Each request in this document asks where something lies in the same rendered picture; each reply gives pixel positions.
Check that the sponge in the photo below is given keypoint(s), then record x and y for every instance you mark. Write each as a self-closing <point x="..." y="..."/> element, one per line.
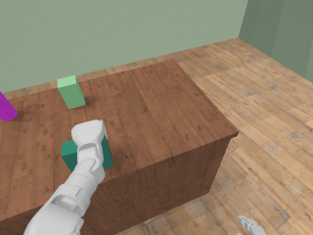
<point x="69" y="154"/>

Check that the robot left forearm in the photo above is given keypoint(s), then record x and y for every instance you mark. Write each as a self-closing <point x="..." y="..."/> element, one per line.
<point x="75" y="194"/>

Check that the robot left hand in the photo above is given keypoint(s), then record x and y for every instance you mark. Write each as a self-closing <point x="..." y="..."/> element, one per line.
<point x="93" y="130"/>

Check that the robot right hand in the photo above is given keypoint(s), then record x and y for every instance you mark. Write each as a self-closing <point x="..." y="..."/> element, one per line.
<point x="250" y="225"/>

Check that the table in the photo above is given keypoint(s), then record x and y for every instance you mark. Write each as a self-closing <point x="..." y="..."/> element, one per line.
<point x="166" y="137"/>

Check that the left robot upper arm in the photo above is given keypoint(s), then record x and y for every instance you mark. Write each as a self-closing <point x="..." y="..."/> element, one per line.
<point x="55" y="220"/>

